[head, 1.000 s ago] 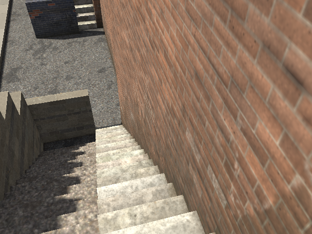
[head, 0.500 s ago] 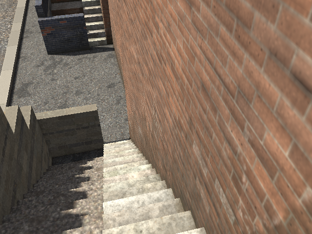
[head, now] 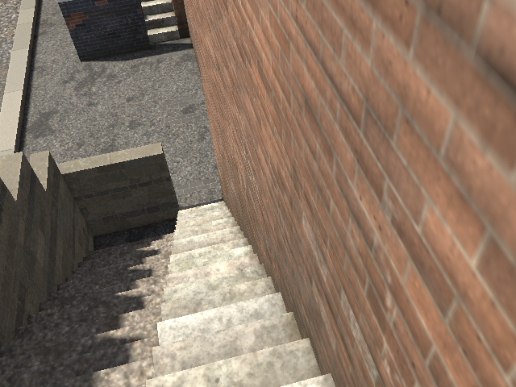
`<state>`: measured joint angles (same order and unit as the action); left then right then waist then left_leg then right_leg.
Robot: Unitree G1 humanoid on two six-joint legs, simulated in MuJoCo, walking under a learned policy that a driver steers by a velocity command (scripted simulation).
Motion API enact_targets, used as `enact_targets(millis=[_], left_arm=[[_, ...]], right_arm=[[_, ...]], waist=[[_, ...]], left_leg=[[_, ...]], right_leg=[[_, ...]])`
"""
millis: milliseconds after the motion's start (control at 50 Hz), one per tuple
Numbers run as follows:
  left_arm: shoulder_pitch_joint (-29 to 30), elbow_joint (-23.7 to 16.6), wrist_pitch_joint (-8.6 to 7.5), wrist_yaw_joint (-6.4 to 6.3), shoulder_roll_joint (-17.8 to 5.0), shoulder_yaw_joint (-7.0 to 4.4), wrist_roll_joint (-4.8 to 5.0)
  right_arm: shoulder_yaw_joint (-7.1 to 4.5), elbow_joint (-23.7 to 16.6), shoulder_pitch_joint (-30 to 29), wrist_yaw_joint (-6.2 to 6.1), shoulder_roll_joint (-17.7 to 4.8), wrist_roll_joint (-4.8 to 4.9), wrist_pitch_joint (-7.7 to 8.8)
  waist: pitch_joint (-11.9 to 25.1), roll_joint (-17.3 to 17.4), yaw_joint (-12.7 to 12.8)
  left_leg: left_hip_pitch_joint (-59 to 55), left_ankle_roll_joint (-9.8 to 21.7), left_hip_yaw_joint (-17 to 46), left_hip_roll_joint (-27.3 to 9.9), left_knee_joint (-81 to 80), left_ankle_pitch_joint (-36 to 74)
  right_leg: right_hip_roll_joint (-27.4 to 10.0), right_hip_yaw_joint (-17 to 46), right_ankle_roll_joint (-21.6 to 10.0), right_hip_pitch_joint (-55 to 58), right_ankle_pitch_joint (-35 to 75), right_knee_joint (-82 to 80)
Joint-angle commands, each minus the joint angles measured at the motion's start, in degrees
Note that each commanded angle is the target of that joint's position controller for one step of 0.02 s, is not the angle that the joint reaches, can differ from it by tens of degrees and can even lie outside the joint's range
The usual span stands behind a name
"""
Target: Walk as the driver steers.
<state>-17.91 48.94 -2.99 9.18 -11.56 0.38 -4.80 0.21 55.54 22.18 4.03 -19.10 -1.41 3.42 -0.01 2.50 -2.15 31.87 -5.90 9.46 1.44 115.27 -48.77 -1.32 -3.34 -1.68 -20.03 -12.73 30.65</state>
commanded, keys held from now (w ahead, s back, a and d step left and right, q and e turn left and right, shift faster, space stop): no key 1.00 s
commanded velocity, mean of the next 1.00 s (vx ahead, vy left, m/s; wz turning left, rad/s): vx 0.02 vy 0.00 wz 0.00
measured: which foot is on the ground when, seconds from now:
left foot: up 0.00-0.20, down 0.22-1.00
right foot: down 0.00-1.00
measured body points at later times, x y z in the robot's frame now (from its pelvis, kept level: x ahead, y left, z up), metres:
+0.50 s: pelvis +0.06 -0.02 -0.01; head +0.07 -0.04 +0.44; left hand +0.17 +0.21 -0.13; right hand +0.13 -0.25 -0.15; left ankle +0.05 +0.12 -0.73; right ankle +0.06 -0.10 -0.73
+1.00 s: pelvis +0.05 +0.02 +0.00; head +0.06 +0.01 +0.45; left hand +0.09 +0.24 -0.15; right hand +0.03 -0.20 -0.16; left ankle +0.05 +0.12 -0.73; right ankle +0.06 -0.10 -0.73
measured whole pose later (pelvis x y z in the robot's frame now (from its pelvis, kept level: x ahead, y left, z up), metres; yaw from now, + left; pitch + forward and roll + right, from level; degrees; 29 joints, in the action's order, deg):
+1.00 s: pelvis +0.05 +0.02 +0.00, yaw +0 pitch +0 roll -1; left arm -15.1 58.2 -1.7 6.8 -10.2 0.8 -1.0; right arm 1.2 59.9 20.5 4.4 -11.6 0.4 2.8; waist -1.7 2.3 -1.8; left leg 16.4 1.5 -0.1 1.2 35.0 -18.3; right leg -1.9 -4.3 0.3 -16.5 -16.8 33.6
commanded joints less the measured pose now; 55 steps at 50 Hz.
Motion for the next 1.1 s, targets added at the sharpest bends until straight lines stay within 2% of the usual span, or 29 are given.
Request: enact_targets(millis=[20,40,60,80,100,120,140,160,200,220,240,260,300,320,380,460,560,580,620,640,680,780,820,960,1000,1020,1040,1060,1100], left_arm=[[-1.48,-2.81,-3.57,1.53,-7.38,0.22,2.32],[2.56,-2.12,-3.98,-0.32,2.84,3.25,1.53],[2.34,-1.57,-4.47,-1.23,6.0,5.04,2.37],[-0.1,0.28,-4.98,-2.06,4.33,4.72,4.87],[3.77,-1.38,-5.13,-2.64,-0.61,4.15,5.59],[4.02,-1.4,-5.07,-2.95,-3.51,3.13,5.39],[3.73,1.72,-5.86,-3.48,-5.93,2.46,2.42],[7.61,0.52,-6.55,-3.09,-7.5,2.24,2.62],[5.74,2.46,-6.66,-2.05,-3.58,3.15,3.91],[2.53,3.89,-6.25,-2.24,-4.41,2.56,4.15],[0.14,4.9,-5.43,-2.3,-3.2,2.47,4.77],[-4.19,5.2,-4.28,-2.39,-2.28,2.02,5.73],[-4.08,4.84,-3.02,-2.34,-4.31,1.08,5.29],[-2.3,4.74,-2.69,-2.2,-6.31,0.62,5.51],[1.58,2.97,-2.72,-2.38,-9.8,-0.74,4.2],[0.64,2.94,-1.19,-2.19,-7.96,-0.6,3.95],[1.13,2.35,0.47,-1.71,-7.44,-0.73,3.85],[2.63,1.64,0.32,-1.49,-6.88,-0.54,4.41],[4.99,1.71,0.23,-1.41,-6.8,-0.71,3.63],[4.32,2.25,0.2,-1.55,-5.75,-0.36,3.67],[3.92,3.14,-0.04,-1.92,-6.41,-0.44,3.65],[2.49,5.37,-0.18,-2.41,-5.4,-0.11,4.01],[2.13,5.31,-0.07,-2.02,-5.05,-0.29,3.87],[0.0,7.87,0.95,-2.14,-3.34,-0.25,3.84],[-0.65,8.42,1.18,-2.2,-2.6,-0.09,3.81],[1.13,6.71,0.8,-2.35,-4.58,-0.83,4.16],[0.28,6.78,1.26,-2.52,-4.53,-1.08,3.7],[-1.27,7.12,1.65,-2.45,-4.25,-0.97,3.7],[-2.65,6.58,1.97,-2.83,-6.59,-1.98,3.19]], right_arm=[[3.16,-11.91,-3.12,-1.12,2.36,2.73,3.74],[4.2,-9.15,2.72,-1.86,3.82,2.9,2.38],[4.79,-6.99,7.22,-1.02,5.53,2.93,0.98],[3.79,-4.28,12.95,0.4,4.23,1.49,-0.88],[3.04,-3.47,15.69,1.93,3.91,0.97,-2.16],[2.25,-3.88,12.73,3.05,3.26,1.15,-2.59],[1.61,-3.07,11.94,3.05,3.09,-0.19,-2.51],[1.45,-5.61,11.37,3.41,4.29,0.88,-1.42],[1.64,-7.81,7.91,2.62,6.3,2.01,0.47],[1.74,-8.79,5.28,2.16,6.22,2.55,1.01],[2.44,-10.62,0.88,1.61,6.99,3.22,1.3],[2.54,-12.67,-5.11,1.14,4.68,4.39,1.21],[2.18,-10.81,-6.46,0.82,3.04,3.23,0.23],[2.22,-9.79,-5.43,0.8,4.13,2.48,0.03],[1.79,-7.9,-5.64,0.14,2.61,1.08,-0.05],[1.97,-5.82,-4.28,-0.19,2.88,1.3,-0.65],[1.86,-5.08,-6.46,-0.07,2.37,0.99,-1.5],[1.88,-4.47,-5.77,-0.09,2.9,0.5,-1.21],[1.28,-3.25,-4.78,0.32,1.62,1.05,-0.67],[1.31,-2.64,-2.7,0.57,2.52,1.25,-0.69],[1.09,-2.78,-3.15,0.87,2.61,1.49,-0.69],[0.77,-3.26,-3.65,0.88,2.92,1.43,-0.55],[0.42,-0.25,-1.11,0.61,2.51,1.89,-0.44],[0.2,3.35,2.04,0.29,2.85,1.74,-0.21],[0.24,4.08,2.53,0.1,3.34,2.0,-0.02],[1.2,4.34,2.93,0.08,6.28,1.95,0.37],[1.18,3.91,1.78,0.18,6.29,2.48,0.52],[0.75,4.3,2.68,0.22,4.81,2.84,0.57],[-0.9,4.23,3.95,-0.56,1.2,2.66,0.77]], waist=[[4.41,-5.18,-0.71],[-0.36,1.52,-3.97],[-6.48,-5.79,-5.91],[-3.55,-6.87,-5.61],[-4.75,-5.12,-6.83],[-7.85,-5.12,-5.61],[-5.44,-7.88,-6.28],[-0.69,-7.27,-7.1],[1.26,-7.68,-5.03],[1.49,-5.54,-3.47],[0.87,-3.07,-1.75],[0.44,1.17,1.92],[0.18,-2.81,3.18],[0.05,-5.33,1.89],[1.0,-3.63,0.99],[3.48,-3.03,0.37],[2.05,-3.49,0.5],[1.71,-3.76,-0.18],[0.46,-4.41,-0.49],[-0.97,-3.7,-1.01],[-1.2,-2.84,-0.78],[-0.8,-2.95,-0.12],[-3.53,-3.31,0.27],[-3.13,-2.0,0.61],[-3.01,-2.04,0.85],[-2.61,-3.16,0.53],[-3.67,0.61,1.17],[-3.67,-0.26,1.05],[-5.7,-2.72,1.41]], left_leg=[[36.02,-2.1,1.57,-9.2,4.5,10.79],[28.2,-2.32,5.12,-14.72,-22.39,34.29],[18.2,-3.03,0.4,-13.6,-27.54,38.55],[7.94,-4.15,-3.22,-10.63,-29.44,40.28],[-1.89,-5.05,-6.23,-8.75,-39.31,49.37],[-7.48,-5.11,-10.23,-6.67,-46.81,45.7],[-14.25,-3.04,-11.27,-5.45,-33.34,54.79],[-11.13,-2.77,-7.96,-5.95,-37.77,50.71],[-9.04,-3.53,-4.61,-8.7,-47.76,46.1],[-8.4,-3.56,-2.91,-9.56,-52.38,46.1],[-7.45,-3.06,-2.33,-9.99,-60.11,45.26],[-5.18,-1.6,-2.74,-9.46,-68.38,43.96],[-7.4,-1.7,-3.97,-7.98,-71.85,42.11],[-9.14,-1.84,-3.99,-7.59,-73.06,44.23],[-17.69,1.97,-5.1,-5.07,-76.88,46.84],[-21.96,2.4,-4.98,-4.25,-81.5,49.56],[-24.18,2.34,-5.3,-2.86,-84.45,46.4],[-25.73,2.3,-5.62,-2.9,-83.47,45.8],[-25.36,2.79,-6.66,-2.63,-82.3,42.66],[-24.95,2.87,-6.96,-2.43,-82.31,41.98],[-24.5,3.18,-6.8,-2.34,-82.9,40.84],[-22.05,4.37,-6.53,-2.01,-83.67,40.04],[-18.89,4.62,-6.56,-2.64,-84.18,39.97],[-17.18,5.13,-7.31,-1.69,-85.66,37.92],[-16.69,5.27,-7.23,-1.52,-86.72,37.14],[-15.63,6.85,-6.91,-1.79,-88.46,39.26],[-15.22,7.22,-7.27,-0.52,-88.21,37.1],[-14.88,7.4,-7.0,-0.44,-89.66,30.56],[-12.07,7.84,-7.31,0.58,-88.34,15.73]], right_leg=[[-27.47,30.89,-17.31,18.88,26.67,-5.74],[-21.47,19.63,-12.92,3.17,16.63,-6.06],[-14.4,15.48,-10.15,-10.77,10.9,-6.61],[-9.43,10.34,-7.27,-19.92,0.01,-5.33],[-5.76,6.38,-4.45,-29.44,-11.1,-5.22],[-4.67,5.6,-1.84,-34.43,-16.11,-7.66],[-6.99,8.22,-2.11,-36.81,-2.02,-3.09],[-9.75,8.0,-1.26,-27.1,9.16,0.83],[-13.02,13.52,-1.9,-14.36,18.36,4.05],[-14.87,16.66,-3.23,-8.95,21.39,5.09],[-13.51,18.28,-1.61,-4.04,22.08,5.28],[-10.36,16.45,1.59,0.14,11.7,2.91],[-9.37,16.69,2.94,1.58,5.11,0.04],[-9.68,17.0,2.68,1.72,9.79,-0.27],[-7.14,8.56,2.29,-1.55,15.47,-1.4],[-7.17,5.93,1.49,1.78,19.42,-0.84],[-6.49,5.83,1.0,-1.44,5.89,-4.12],[-6.31,5.43,1.08,-3.11,6.07,-4.69],[-5.3,4.95,0.72,-5.64,-0.4,-5.65],[-5.62,5.1,0.91,-6.85,-3.25,-6.67],[-5.28,4.4,1.18,-7.24,-5.29,-6.44],[-4.4,2.31,1.68,-5.04,-5.23,-5.08],[-3.8,2.55,1.56,-3.23,-3.65,-5.9],[-3.03,1.0,1.45,-0.55,-2.5,-5.15],[-2.78,0.64,1.58,0.79,-2.12,-5.15],[-0.69,-1.18,1.85,1.76,-2.09,-2.27],[-0.09,-2.02,1.72,0.75,-3.38,-2.26],[-0.09,-1.85,1.71,0.83,-6.58,-3.02],[-0.72,-0.36,-0.46,-0.99,-16.97,-4.95]])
